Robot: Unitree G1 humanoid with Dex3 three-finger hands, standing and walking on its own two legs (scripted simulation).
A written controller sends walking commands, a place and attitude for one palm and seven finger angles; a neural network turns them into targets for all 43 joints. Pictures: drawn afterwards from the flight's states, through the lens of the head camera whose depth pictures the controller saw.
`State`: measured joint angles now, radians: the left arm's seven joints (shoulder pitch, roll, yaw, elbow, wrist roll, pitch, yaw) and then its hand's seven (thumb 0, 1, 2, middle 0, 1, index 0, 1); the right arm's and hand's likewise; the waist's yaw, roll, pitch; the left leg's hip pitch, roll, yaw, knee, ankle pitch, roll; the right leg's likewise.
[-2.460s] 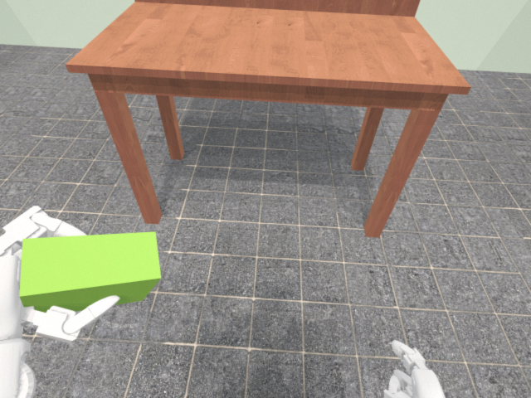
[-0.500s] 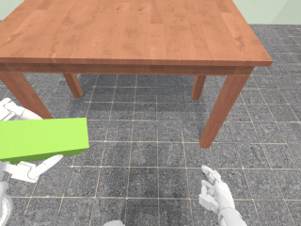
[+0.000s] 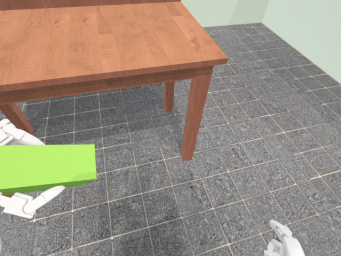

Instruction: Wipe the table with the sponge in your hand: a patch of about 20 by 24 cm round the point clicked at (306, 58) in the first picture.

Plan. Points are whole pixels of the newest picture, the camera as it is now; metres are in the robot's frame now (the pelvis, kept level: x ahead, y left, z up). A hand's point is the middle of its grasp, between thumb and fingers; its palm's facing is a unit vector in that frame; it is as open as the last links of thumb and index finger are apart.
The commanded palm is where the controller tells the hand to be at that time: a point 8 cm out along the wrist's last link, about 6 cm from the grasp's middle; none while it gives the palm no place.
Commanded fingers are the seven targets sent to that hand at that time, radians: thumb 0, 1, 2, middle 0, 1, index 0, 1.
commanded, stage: turn to face it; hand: left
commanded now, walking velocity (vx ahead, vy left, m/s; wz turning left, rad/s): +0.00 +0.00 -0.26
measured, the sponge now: (61, 168) +0.23 +0.20 +0.16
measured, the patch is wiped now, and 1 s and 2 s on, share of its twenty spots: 0.00 0.00 0.00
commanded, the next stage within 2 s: take the last steps up to it in 0.08 s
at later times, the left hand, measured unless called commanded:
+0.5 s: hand (57, 193) +0.18 +0.18 +0.18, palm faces +0.30 -0.84 -0.46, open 9.7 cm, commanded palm +0.13 +0.23 +0.19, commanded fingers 0.00 0.10 1.30 -1.20 -1.60 -1.20 -1.60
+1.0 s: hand (78, 159) +0.24 +0.17 +0.17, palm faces +0.34 -0.83 -0.44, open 9.7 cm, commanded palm +0.19 +0.22 +0.19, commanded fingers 0.00 0.10 1.30 -1.20 -1.60 -1.20 -1.60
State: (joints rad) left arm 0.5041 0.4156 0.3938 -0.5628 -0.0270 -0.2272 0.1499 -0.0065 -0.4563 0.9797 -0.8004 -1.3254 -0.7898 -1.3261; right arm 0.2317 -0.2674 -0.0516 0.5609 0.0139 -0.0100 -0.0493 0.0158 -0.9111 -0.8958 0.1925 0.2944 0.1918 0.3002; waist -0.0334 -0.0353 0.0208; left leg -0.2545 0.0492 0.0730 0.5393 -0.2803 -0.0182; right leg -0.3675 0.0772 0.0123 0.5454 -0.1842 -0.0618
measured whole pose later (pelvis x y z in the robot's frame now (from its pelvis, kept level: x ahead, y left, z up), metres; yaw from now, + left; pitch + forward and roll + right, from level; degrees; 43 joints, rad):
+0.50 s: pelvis -0.05 -0.03 +0.01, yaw -5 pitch +0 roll +1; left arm 0.52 0.38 0.35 -0.50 -0.01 -0.23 0.15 -0.01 -0.46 0.98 -0.80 -1.33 -0.79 -1.33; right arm 0.24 -0.23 -0.01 0.64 0.00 -0.03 -0.06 0.02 -0.91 -0.89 0.20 0.30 0.20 0.30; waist -0.02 -0.01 0.01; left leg -0.38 0.06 0.09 0.76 -0.39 -0.01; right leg -0.26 -0.01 -0.08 0.48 -0.23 -0.05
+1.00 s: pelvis +0.01 -0.04 +0.00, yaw -5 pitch -1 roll +0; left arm 0.43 0.33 0.33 -0.42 -0.01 -0.25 0.14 -0.01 -0.46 0.98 -0.80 -1.33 -0.79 -1.33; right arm 0.19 -0.19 0.00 0.69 0.00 -0.07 -0.04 0.02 -0.90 -0.89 0.20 0.30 0.20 0.30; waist 0.01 0.06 0.05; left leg -0.46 0.05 0.04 1.12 -0.41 -0.01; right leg -0.26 -0.04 -0.15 0.60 -0.32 -0.04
